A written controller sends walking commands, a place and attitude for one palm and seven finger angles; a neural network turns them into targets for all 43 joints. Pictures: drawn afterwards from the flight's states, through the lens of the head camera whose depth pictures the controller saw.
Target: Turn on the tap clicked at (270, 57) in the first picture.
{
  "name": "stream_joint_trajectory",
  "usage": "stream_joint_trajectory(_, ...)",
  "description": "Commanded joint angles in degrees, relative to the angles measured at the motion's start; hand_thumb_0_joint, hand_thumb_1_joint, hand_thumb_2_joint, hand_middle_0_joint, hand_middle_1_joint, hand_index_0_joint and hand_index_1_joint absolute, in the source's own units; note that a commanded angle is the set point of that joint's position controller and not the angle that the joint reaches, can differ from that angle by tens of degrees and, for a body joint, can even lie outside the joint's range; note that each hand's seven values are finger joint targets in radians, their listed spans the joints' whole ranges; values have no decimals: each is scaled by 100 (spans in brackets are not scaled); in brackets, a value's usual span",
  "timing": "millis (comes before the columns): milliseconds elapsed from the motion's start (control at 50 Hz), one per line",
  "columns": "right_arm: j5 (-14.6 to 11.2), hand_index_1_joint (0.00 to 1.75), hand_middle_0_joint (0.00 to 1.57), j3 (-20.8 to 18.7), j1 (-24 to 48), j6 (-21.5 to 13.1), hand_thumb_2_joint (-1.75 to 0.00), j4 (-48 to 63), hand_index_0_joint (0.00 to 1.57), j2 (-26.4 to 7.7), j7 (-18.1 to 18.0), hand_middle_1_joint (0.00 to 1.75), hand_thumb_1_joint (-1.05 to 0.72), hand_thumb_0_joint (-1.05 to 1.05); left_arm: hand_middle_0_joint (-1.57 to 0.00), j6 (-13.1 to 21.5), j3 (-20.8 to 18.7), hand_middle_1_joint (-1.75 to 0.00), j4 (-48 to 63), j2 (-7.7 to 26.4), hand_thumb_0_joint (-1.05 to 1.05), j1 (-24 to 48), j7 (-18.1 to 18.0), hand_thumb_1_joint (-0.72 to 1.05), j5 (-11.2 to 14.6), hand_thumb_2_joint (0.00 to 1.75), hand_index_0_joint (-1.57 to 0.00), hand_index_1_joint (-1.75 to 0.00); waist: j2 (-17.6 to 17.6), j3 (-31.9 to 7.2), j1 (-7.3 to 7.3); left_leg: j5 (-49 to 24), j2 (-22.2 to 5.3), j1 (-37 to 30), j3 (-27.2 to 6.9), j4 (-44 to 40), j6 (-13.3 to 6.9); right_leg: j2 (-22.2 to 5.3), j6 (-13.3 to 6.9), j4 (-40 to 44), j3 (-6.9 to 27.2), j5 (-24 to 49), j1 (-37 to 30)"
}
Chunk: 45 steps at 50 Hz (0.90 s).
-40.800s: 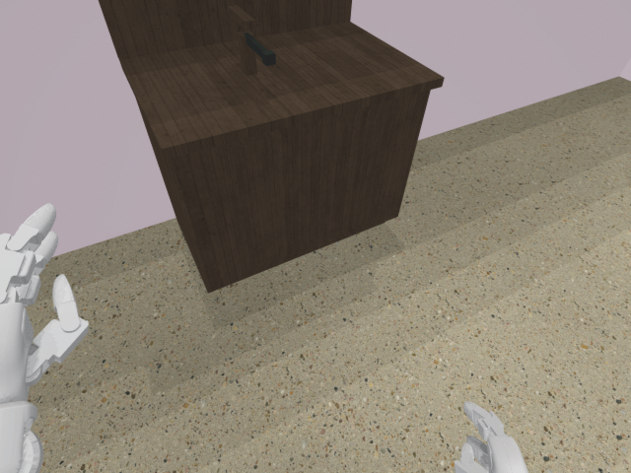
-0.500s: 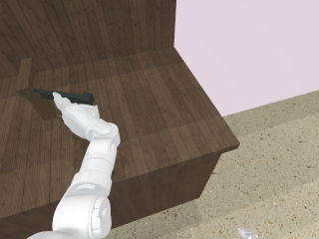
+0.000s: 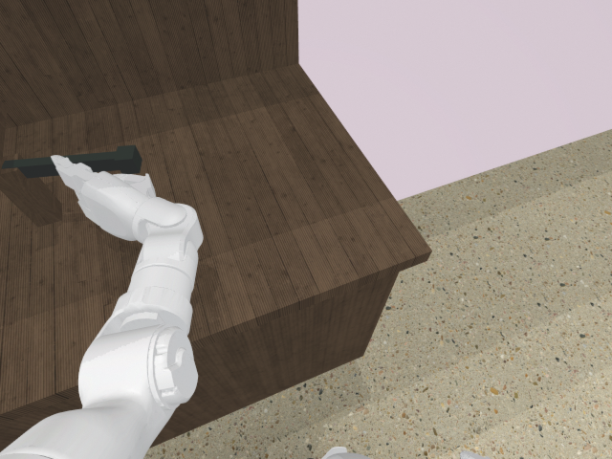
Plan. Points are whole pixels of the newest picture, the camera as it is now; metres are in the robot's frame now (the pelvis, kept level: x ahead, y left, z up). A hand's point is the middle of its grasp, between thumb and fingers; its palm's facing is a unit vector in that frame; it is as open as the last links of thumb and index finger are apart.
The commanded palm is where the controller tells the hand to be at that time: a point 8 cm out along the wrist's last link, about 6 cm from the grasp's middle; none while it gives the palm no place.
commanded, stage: lift the hand up off the lever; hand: left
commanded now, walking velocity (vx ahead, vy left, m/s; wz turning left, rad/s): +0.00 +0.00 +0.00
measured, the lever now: (128, 159) +0.52 +0.22 +0.10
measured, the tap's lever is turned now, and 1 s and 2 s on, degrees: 75 78 78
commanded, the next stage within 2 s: none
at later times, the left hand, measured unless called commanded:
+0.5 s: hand (142, 175) +0.48 +0.19 +0.10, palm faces +0.83 -0.55 -0.14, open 7.8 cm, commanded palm +0.41 +0.21 +0.11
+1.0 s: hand (135, 168) +0.47 +0.19 +0.12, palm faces +0.81 -0.58 -0.14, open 7.8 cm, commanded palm +0.41 +0.21 +0.13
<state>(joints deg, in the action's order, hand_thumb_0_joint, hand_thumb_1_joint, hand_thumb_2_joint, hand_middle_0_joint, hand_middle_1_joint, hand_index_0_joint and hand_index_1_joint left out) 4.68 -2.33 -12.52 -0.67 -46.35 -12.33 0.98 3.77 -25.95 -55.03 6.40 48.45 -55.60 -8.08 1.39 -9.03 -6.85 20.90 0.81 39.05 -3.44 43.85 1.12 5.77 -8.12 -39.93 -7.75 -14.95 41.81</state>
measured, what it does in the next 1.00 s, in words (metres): stands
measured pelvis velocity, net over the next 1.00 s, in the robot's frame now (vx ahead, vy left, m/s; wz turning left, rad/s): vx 0.01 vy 0.01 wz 0.01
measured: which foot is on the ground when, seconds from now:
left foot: down 0.00-1.00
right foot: down 0.00-1.00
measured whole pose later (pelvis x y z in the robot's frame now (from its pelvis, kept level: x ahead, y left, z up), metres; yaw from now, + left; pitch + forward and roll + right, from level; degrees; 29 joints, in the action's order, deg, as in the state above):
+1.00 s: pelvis +0.01 +0.01 +0.01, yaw +0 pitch +12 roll +1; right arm 3.6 -2.6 -11.8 -1.0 -45.6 -13.2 1.3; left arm -2.6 -20.8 -44.4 3.2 43.1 -52.7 -4.9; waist 1.9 -8.1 -4.6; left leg 19.5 1.3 30.6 -3.6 37.7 1.3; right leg 5.4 -7.9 -34.5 -7.4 -14.2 33.5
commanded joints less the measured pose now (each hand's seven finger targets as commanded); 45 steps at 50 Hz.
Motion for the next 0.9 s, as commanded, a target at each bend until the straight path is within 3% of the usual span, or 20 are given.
stream_joint_trajectory(0,-32,30,20,-259,-257,-201,-90,513,20,-793,-4,30,-90,0,-15,341,95,-15,1071,1379,0,2709,77,90,-273,90,-15,-15,-337,-2246,-65,-426,-22,514,161,-195,-262,-1057,1015,743,1497,1118,-2783)
stream_joint_trajectory(40,-29,30,20,-266,-271,-211,-90,526,20,-808,8,30,-90,0,-15,356,25,-15,1092,1470,0,2725,82,90,-240,90,-15,-15,-323,-2294,-67,-388,-33,604,160,-147,-240,-1121,1140,793,1638,1231,-2914)
stream_joint_trajectory(80,-35,30,20,-296,-289,-189,-90,532,20,-822,21,30,-90,0,-15,373,-77,-15,1327,1593,0,2628,110,90,-221,90,-15,-15,-108,-2486,19,-464,-17,566,146,-185,-246,-1081,1040,719,1580,1408,-3062)
stream_joint_trajectory(120,-57,30,20,-277,-312,-205,-90,572,20,-812,42,30,-90,0,-15,329,90,-15,1235,1415,0,2475,160,90,-204,90,-15,-15,-191,-2303,-33,-447,-29,508,179,-219,-244,-1074,1167,804,1573,1250,-2960)
stream_joint_trajectory(180,-72,30,20,-291,-307,-220,-90,552,20,-828,61,30,-90,0,-15,328,92,-15,1509,1401,0,2473,183,90,-118,90,-15,-15,-53,-2369,13,-479,-14,345,172,-284,-248,-1030,1004,840,1512,1165,-2987)
stream_joint_trajectory(240,-100,30,20,-274,-276,-266,-90,570,20,-825,76,30,-90,0,-15,282,353,-15,1481,1123,0,2391,228,90,-55,90,-15,-15,-203,-2136,-50,-427,-11,287,190,-328,-249,-1024,1180,988,1531,900,-2866)
stream_joint_trajectory(280,-90,30,20,-283,-280,-270,-90,479,20,-854,72,30,-90,0,-15,257,202,-15,1391,1276,0,2470,213,90,-15,90,-15,-15,-185,-1982,-32,-370,-5,257,164,-380,-255,-1014,1006,1053,1475,609,-2783)
stream_joint_trajectory(340,-83,30,20,-260,-235,-294,-90,495,20,-815,76,30,-90,0,-15,272,414,-15,1423,1099,0,2663,208,90,-44,90,-15,-15,-195,-1926,-82,-338,-3,162,184,-401,-261,-1006,1012,1117,1476,372,-2657)
stream_joint_trajectory(380,-61,30,20,-279,-209,-280,-90,438,20,-839,67,30,-90,0,-15,274,168,-15,1407,1380,0,2683,163,90,-57,90,-15,-15,-171,-1920,-21,-297,4,239,152,-378,-262,-1031,1022,1144,1518,272,-2701)
stream_joint_trajectory(440,-59,30,20,-265,-195,-274,-90,481,20,-790,83,30,-90,0,-15,265,327,-15,1433,1217,0,2723,160,90,-123,90,-15,-15,-147,-2086,-41,-392,-9,120,172,-381,-253,-1047,1038,1077,1503,572,-2767)
stream_joint_trajectory(480,-48,30,20,-281,-214,-259,-90,500,20,-811,83,30,-90,0,-15,249,191,-15,1597,1297,0,2526,154,90,-113,90,-15,-15,-62,-2259,73,-566,7,7,168,-445,-262,-994,969,952,1384,1034,-2944)
stream_joint_trajectory(540,-89,30,20,-250,-163,-259,-90,601,20,-777,87,30,-90,0,-15,118,403,-15,1594,987,0,2290,208,90,-39,90,-15,-15,-264,-2133,40,-611,-4,-8,208,-497,-246,-1027,1192,1011,1393,1254,-3018)
stream_joint_trajectory(580,-96,30,20,-264,-136,-243,-90,575,20,-808,68,30,-90,0,-15,26,327,-15,1559,984,0,2114,209,90,18,90,-15,-15,-379,-2022,101,-623,1,-77,181,-603,-252,-978,1009,1036,1259,1192,-3021)
stream_joint_trajectory(640,-112,30,20,-233,-83,-248,-90,622,20,-791,60,30,-90,0,-15,-22,427,-15,1765,920,0,2290,219,90,49,90,-15,-15,-433,-1978,70,-624,-2,-104,205,-619,-242,-1051,1158,1135,1387,1266,-3106)
stream_joint_trajectory(660,-111,30,20,-248,-61,-247,-90,614,20,-787,59,30,-90,0,-15,-37,322,-15,1803,1032,0,2254,192,90,30,90,-15,-15,-450,-1993,107,-626,-13,-116,194,-610,-241,-1060,1075,1155,1383,1258,-3133)
stream_joint_trajectory(680,-98,30,20,-263,-10,-230,-90,584,20,-796,43,30,-90,0,-15,-46,230,-15,1889,1146,0,2262,185,90,-2,90,-15,-15,-217,-1995,155,-652,-5,-176,189,-623,-248,-1026,1022,1116,1336,1219,-3083)
stream_joint_trajectory(760,-95,30,20,-240,14,-243,-90,609,20,-755,41,30,-90,0,-15,-79,471,-15,2062,953,0,2394,178,90,-74,90,-15,-15,-326,-2020,88,-704,-13,-273,198,-626,-243,-1054,1060,1126,1344,1296,-3097)
stream_joint_trajectory(780,-89,30,20,-260,10,-234,-90,595,20,-772,24,30,-90,0,-15,-88,330,-15,2149,1054,0,2296,173,90,-56,90,-15,-15,-292,-2060,166,-785,-1,-322,178,-679,-254,-1011,1005,1073,1265,1451,-3181)
stream_joint_trajectory(840,-108,30,20,-235,46,-250,-90,640,20,-734,26,30,-90,0,-15,-179,765,-15,2230,598,0,2255,245,90,-30,90,-15,-15,-199,-2038,97,-977,4,-584,230,-718,-243,-983,1062,1041,1156,1694,-3096)
stream_joint_trajectory(880,-123,30,20,-265,74,-227,-90,627,20,-766,8,30,-90,0,-15,-271,643,-15,2164,648,0,1957,258,90,49,90,-15,-15,-216,-1988,189,-1019,21,-660,218,-776,-242,-935,959,1054,1054,1651,-3100)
